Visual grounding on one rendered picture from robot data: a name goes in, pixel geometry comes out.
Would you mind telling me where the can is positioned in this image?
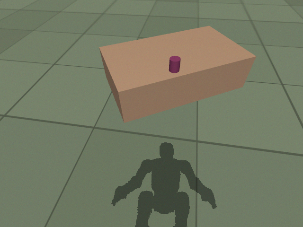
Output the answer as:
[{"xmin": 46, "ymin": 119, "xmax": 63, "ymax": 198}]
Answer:
[{"xmin": 169, "ymin": 56, "xmax": 181, "ymax": 73}]

